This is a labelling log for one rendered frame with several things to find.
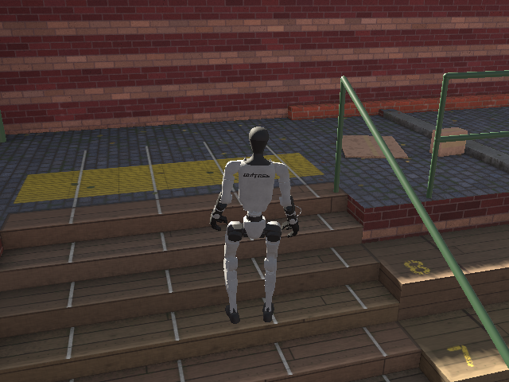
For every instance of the robot right foot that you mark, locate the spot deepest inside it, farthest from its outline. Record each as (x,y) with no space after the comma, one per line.
(267,316)

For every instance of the robot right hand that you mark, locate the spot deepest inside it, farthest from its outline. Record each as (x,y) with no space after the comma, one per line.
(288,226)

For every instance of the robot foot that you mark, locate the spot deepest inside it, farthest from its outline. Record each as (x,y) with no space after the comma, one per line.
(234,317)
(267,316)

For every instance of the robot left upper arm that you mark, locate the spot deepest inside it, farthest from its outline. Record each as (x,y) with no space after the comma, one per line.
(231,168)

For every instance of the robot left hand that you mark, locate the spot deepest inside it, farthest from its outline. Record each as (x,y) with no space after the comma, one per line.
(213,222)

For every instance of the robot left foot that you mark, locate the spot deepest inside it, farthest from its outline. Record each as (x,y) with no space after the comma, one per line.
(234,317)

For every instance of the robot right upper arm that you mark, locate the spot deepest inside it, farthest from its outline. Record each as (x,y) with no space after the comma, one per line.
(284,183)

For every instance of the left robot forearm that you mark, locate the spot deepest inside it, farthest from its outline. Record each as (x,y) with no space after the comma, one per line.
(219,208)

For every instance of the right robot forearm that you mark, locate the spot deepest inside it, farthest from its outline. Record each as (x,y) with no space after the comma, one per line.
(290,212)

